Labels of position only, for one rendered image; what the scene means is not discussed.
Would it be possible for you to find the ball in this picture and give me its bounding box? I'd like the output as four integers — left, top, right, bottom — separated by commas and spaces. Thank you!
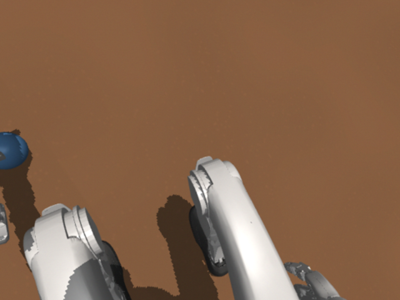
0, 132, 29, 169

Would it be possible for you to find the right robot hand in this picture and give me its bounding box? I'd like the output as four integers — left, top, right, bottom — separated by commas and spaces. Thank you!
284, 262, 340, 300

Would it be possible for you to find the left robot foot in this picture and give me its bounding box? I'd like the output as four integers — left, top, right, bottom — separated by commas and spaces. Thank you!
102, 241, 132, 300

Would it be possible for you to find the right robot foot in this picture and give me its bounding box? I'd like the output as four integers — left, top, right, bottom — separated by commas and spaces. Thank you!
189, 206, 228, 277

